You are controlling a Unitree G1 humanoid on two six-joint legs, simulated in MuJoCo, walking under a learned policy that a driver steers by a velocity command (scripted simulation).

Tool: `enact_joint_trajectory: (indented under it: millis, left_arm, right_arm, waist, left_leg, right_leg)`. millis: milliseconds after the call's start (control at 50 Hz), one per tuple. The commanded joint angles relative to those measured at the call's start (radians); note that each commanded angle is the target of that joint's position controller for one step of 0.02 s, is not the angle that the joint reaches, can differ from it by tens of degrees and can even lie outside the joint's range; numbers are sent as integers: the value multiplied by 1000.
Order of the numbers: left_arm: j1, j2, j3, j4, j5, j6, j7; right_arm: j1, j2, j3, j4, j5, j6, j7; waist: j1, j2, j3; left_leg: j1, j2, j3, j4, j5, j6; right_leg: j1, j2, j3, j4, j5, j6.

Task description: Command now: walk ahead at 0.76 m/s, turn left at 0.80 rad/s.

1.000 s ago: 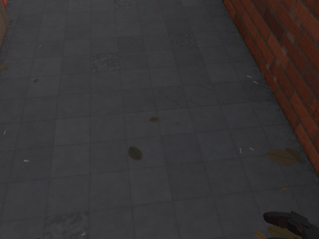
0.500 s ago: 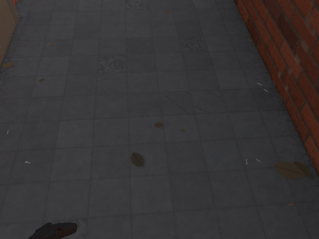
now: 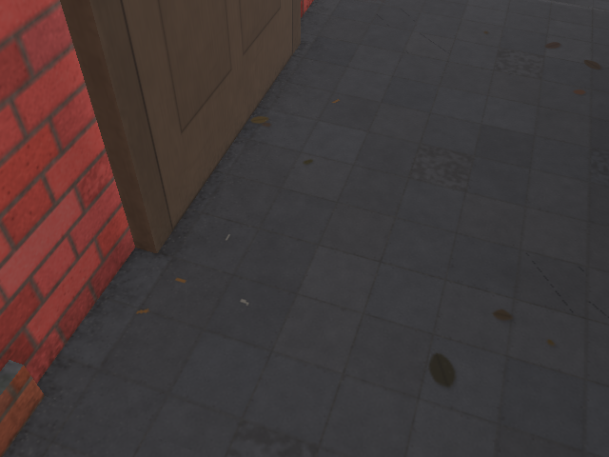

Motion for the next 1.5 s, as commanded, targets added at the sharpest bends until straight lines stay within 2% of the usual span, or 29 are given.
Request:
enact_joint_trajectory:
  millis: [20,140,200,240,280,320,340,360,420,520,620,700,740,760,780,800,840,920,1040,1120,1140,1160,1180,1200,1220,1280,1360,1440,1500]
  left_arm:
    - [-529,-70,-35,-349,3,-100,-7]
    - [-561,-194,-104,-472,23,-42,36]
    - [-379,-76,-69,-390,-20,8,18]
    - [-245,-97,-71,-322,-16,21,15]
    - [2,-11,-17,-251,-25,46,39]
    - [209,147,55,-189,-14,36,21]
    - [71,162,62,-117,-33,29,26]
    - [-109,75,40,-169,-31,20,26]
    - [19,-33,17,-31,24,-44,17]
    - [64,61,22,-19,9,-110,20]
    - [234,127,59,42,-24,-109,26]
    - [178,185,81,25,-26,-122,35]
    - [46,145,75,-34,-18,-133,20]
    - [48,-35,27,-59,-1,-135,20]
    - [229,-16,11,-90,-78,-99,42]
    - [128,67,29,-43,-38,-75,51]
    - [-7,56,35,-72,-13,-68,28]
    - [-121,3,19,-166,39,-7,-12]
    - [-285,-20,-16,-255,19,13,-68]
    - [-55,76,21,-175,20,4,-56]
    - [140,132,50,-115,31,7,-34]
    - [239,156,64,-66,15,2,-16]
    - [151,197,80,-48,-2,8,5]
    - [104,249,67,-113,34,3,14]
    - [174,211,63,-103,40,2,38]
    - [105,103,28,2,44,-68,41]
    - [31,66,11,56,22,-118,16]
    - [62,98,18,80,-21,-160,16]
    - [130,158,39,82,-5,-152,36]
  right_arm:
    - [273,-283,-94,-21,-47,11,-65]
    - [298,-33,-16,190,-26,-106,-21]
    - [84,-93,8,163,5,-105,-31]
    - [175,-236,-15,144,69,-108,-47]
    - [174,-381,-69,117,50,-107,-55]
    - [13,-281,-79,47,38,-111,-30]
    - [-8,-93,-35,-38,1,-133,22]
    - [4,17,-2,-144,-60,-149,34]
    - [-55,120,73,-236,-78,-123,-3]
    - [-224,-43,65,-281,-21,-54,-38]
    - [-387,-15,84,-282,-2,-62,-13]
    - [-221,-160,26,-208,2,-64,-61]
    - [157,-254,-35,-102,-14,-74,-96]
    - [252,-256,-36,-73,-51,-73,-103]
    - [121,-286,-36,-64,-96,-76,-82]
    - [51,-137,-22,-72,-73,-73,-72]
    - [51,-91,-7,-19,-48,-86,-74]
    - [171,-105,-4,108,4,-137,-62]
    - [151,-134,2,151,11,-133,-48]
    - [191,-278,-32,128,29,-112,-72]
    - [137,-327,-47,98,30,-107,-78]
    - [104,-337,-51,103,25,-103,-71]
    - [112,-216,-29,55,10,-101,-54]
    - [265,-156,-2,-21,47,-102,-58]
    - [140,-208,4,-44,34,-116,-57]
    - [114,-145,26,-8,-11,-64,-52]
    - [2,-111,29,-40,7,-12,-23]
    - [-100,-58,49,-45,18,-49,30]
    - [-92,-110,34,4,7,-59,43]
  waist:
    - [-207,241,70]
    - [21,88,242]
    - [144,91,249]
    - [167,57,-5]
    - [287,175,-206]
    - [384,111,-197]
    - [204,-330,-102]
    - [59,-241,-47]
    - [-37,80,110]
    - [-23,192,270]
    - [137,17,97]
    - [13,-139,-104]
    - [-180,-47,-291]
    - [-168,182,-271]
    - [-22,369,-371]
    - [-75,152,-258]
    - [-66,27,-31]
    - [2,93,120]
    - [57,96,238]
    - [210,167,75]
    - [314,148,-14]
    - [376,74,-38]
    - [239,-126,-35]
    - [115,-116,-308]
    - [192,8,-291]
    - [34,187,103]
    - [-46,57,292]
    - [-6,55,231]
    - [23,-19,146]
  left_leg:
    - [596,386,-911,-540,56,353]
    - [189,322,-267,-607,131,98]
    - [-122,219,87,-905,670,75]
    - [-76,234,137,-660,1694,75]
    - [223,319,90,-198,2212,83]
    - [162,190,31,652,1644,40]
    - [-290,-115,-4,1110,405,0]
    - [-438,-57,-217,1353,405,-11]
    - [-623,10,-188,1439,253,-8]
    - [-479,101,-44,655,177,-105]
    - [-241,5,22,-18,540,-109]
    - [112,-24,-83,-188,490,-85]
    - [563,121,-137,-176,295,-46]
    - [769,351,-299,-76,315,-20]
    - [870,546,-772,-212,243,121]
    - [686,457,-664,-291,129,123]
    - [445,378,-436,-350,245,93]
    - [355,342,-236,-449,287,20]
    - [132,199,201,-532,815,-87]
    - [98,261,204,-107,1632,-124]
    - [7,289,163,176,1660,-124]
    - [-181,202,164,565,1059,-119]
    - [-362,20,160,978,-12,-94]
    - [-512,76,-69,1128,-112,-84]
    - [-574,64,-112,1087,5,-84]
    - [-501,159,-155,947,45,-60]
    - [-429,202,-174,555,137,-59]
    - [-180,140,-4,93,684,2]
    - [-186,22,108,-64,720,24]
  right_leg:
    - [-1063,171,158,930,-10,19]
    - [-1195,119,266,1269,-287,-209]
    - [-632,164,32,765,-23,-221]
    - [-108,302,-135,537,-49,-230]
    - [-11,403,-118,410,-231,-221]
    - [71,370,332,-65,-393,-367]
    - [47,244,976,-564,-744,-454]
    - [-36,194,1218,-718,-742,-386]
    - [-203,214,956,-641,-336,-343]
    - [-377,316,624,-775,90,-293]
    - [86,304,534,-795,803,-209]
    - [274,267,608,-417,1325,-125]
    - [57,313,535,3,909,-145]
    - [-230,357,444,231,-22,-168]
    - [-440,370,328,453,-108,-133]
    - [-455,289,291,414,47,-147]
    - [-465,261,275,377,98,-149]
    - [-616,187,261,331,131,-150]
    - [-373,244,55,-32,391,-171]
    - [126,419,-40,-73,328,-264]
    - [379,430,-2,-113,264,-299]
    - [620,358,150,-322,323,-355]
    - [662,241,369,-323,529,-364]
    - [889,-17,776,-381,646,-538]
    - [770,-23,946,-620,229,-519]
    - [200,-23,694,-737,232,-420]
    - [-122,106,318,-887,374,-277]
    - [-24,187,89,-1007,652,-215]
    - [364,149,17,-907,1166,-148]
Velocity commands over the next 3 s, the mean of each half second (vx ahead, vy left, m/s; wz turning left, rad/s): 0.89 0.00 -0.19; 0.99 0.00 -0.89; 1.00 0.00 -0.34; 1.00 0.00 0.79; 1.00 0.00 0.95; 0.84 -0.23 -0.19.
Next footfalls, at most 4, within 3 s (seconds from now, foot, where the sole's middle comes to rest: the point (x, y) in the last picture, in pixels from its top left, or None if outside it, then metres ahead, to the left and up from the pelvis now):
0.30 right None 0.38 -0.04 -0.57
0.76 left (295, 290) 0.82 0.03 -0.57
1.16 right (445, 200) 1.10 -0.36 -0.57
1.58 left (490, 92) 1.58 -0.60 -0.57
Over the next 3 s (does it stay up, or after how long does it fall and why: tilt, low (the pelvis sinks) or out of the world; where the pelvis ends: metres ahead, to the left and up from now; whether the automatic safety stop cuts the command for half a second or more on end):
stays up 2.50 -0.91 -0.03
